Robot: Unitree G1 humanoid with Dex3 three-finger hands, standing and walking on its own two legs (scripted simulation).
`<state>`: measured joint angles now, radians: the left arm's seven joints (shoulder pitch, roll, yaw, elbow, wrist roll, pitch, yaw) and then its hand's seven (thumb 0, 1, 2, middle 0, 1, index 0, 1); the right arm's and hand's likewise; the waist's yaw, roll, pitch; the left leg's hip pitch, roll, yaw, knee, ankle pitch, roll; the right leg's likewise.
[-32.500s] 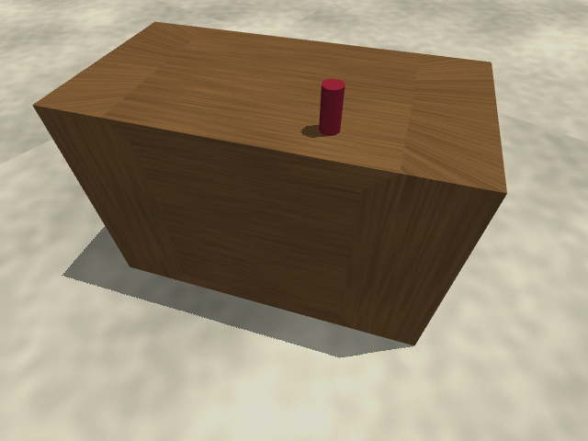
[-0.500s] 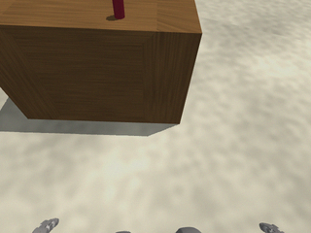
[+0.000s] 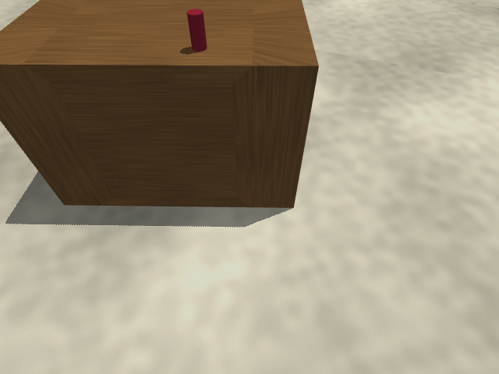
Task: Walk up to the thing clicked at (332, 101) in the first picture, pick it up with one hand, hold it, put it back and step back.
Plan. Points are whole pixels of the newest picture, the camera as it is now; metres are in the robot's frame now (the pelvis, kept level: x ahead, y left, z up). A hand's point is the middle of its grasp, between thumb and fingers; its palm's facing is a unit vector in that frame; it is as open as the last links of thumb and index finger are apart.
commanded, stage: step back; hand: left
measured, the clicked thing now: (197, 30) +1.13 +0.20 +0.04
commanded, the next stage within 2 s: stand in 0.96 s
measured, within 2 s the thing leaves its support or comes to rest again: neither
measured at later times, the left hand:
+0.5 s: hand out of the picture +0.11 +0.28 -0.16, palm faces +0.06 -0.93 -0.36, open 7.4 cm
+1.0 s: hand out of the picture +0.12 +0.28 -0.14, palm faces +0.02 -0.94 -0.35, open 7.4 cm
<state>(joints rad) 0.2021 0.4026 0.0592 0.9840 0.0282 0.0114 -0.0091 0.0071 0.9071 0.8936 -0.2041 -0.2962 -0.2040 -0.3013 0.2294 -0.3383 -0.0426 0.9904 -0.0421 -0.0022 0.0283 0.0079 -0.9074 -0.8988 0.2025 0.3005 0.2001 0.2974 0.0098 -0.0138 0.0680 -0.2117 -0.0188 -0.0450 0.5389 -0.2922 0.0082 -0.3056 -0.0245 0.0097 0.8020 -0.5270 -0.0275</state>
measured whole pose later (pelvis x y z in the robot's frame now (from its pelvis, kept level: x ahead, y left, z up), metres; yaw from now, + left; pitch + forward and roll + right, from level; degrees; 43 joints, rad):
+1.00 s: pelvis +0.05 +0.02 +0.01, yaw +1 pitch -3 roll +0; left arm 0.10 0.36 0.02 1.09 0.01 -0.01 -0.01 0.00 0.91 0.89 -0.20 -0.30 -0.20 -0.30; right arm 0.01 -0.33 -0.01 1.09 -0.02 0.00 0.01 0.01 -0.91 -0.90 0.20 0.30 0.20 0.30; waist 0.02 0.00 0.07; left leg -0.20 0.04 0.03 0.44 -0.20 -0.01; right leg -0.11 -0.03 -0.01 0.42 -0.26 0.02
